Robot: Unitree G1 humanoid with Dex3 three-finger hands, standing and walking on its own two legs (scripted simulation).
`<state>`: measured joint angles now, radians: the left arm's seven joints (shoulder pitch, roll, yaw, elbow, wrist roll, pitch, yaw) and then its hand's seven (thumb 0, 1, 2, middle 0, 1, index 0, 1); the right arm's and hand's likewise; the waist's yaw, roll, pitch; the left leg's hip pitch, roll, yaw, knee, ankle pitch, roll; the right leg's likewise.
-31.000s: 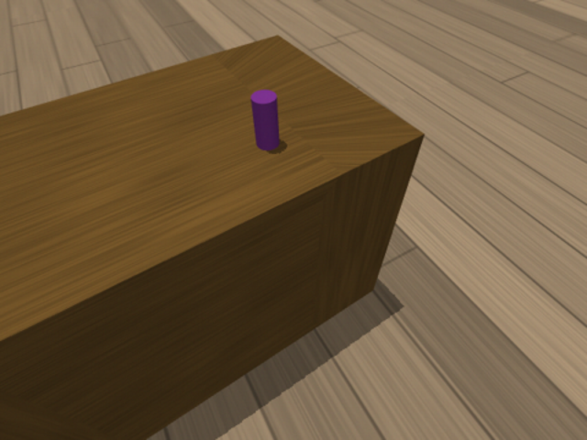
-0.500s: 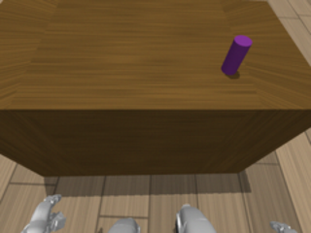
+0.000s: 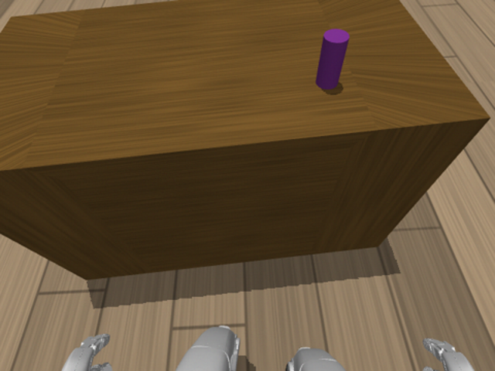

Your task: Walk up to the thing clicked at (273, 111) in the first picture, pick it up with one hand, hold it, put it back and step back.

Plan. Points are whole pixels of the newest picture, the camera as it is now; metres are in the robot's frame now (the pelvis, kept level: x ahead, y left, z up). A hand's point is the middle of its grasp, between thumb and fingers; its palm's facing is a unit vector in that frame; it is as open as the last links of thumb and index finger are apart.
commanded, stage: step back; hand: right
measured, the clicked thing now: (331, 60) +0.71 -0.15 +0.05
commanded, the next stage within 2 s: none
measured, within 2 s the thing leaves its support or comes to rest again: neither
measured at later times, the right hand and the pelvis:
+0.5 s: hand out of the picture -0.01 -0.27 -0.12, palm faces -0.09 +0.89 -0.45, open 7.4 cm; pelvis -0.13 -0.01 +0.00, yaw +2 degrees
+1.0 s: hand out of the picture -0.20 -0.31 -0.17, palm faces -0.16 +0.91 -0.39, open 7.4 cm; pelvis -0.30 -0.05 -0.01, yaw +7 degrees
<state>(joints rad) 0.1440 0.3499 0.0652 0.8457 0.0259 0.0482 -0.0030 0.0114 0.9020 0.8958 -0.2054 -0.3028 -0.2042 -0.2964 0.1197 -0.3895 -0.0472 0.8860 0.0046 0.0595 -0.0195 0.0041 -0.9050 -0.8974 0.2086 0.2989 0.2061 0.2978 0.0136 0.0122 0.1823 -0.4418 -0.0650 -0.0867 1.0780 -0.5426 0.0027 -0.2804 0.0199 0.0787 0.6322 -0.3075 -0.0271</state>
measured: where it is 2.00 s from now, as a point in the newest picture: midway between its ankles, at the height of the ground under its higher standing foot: outside the picture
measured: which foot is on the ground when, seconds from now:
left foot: up 0.00-0.20, down 0.22-0.64, up 0.66-0.96, down 0.98-1.00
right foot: down 0.00-0.24, up 0.26-0.60, down 0.62-1.00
